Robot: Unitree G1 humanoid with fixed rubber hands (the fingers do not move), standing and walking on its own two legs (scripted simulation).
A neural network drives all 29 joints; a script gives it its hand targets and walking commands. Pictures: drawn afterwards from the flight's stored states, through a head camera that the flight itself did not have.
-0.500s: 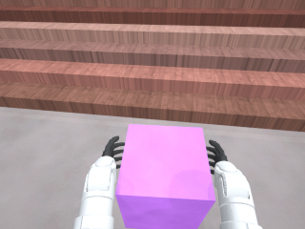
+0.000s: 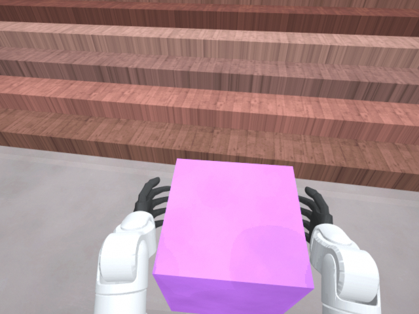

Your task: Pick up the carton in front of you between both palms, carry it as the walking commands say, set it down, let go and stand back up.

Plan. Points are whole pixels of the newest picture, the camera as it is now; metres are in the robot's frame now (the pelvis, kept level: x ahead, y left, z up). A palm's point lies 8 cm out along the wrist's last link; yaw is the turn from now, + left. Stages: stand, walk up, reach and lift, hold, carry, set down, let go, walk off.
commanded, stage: carry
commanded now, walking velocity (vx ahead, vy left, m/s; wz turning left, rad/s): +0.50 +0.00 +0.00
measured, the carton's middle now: (228, 243) +0.27 -0.01 +0.03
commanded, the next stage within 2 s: none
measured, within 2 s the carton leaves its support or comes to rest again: neither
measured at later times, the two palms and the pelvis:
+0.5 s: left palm (165, 125) +0.56 +0.14 +0.10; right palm (283, 133) +0.52 -0.16 +0.10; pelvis +0.29 +0.02 +0.00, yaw -3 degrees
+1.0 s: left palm (185, 67) +0.88 +0.12 +0.12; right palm (270, 71) +0.87 -0.18 +0.11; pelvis +0.64 -0.03 +0.01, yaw +0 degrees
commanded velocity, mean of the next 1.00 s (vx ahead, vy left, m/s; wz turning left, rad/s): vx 0.50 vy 0.00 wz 0.00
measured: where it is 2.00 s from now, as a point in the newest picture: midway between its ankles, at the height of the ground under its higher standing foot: (218, 152)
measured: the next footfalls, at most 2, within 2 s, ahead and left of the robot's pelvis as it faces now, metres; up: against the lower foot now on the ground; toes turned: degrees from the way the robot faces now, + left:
left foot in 0.16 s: +0.18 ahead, +0.12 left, +0.00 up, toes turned +9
right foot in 0.58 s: +0.54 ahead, -0.09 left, +0.00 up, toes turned -13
